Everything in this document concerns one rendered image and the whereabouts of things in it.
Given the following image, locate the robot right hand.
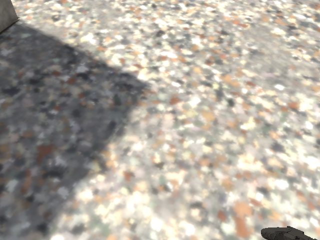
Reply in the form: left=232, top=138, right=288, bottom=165
left=261, top=226, right=317, bottom=240

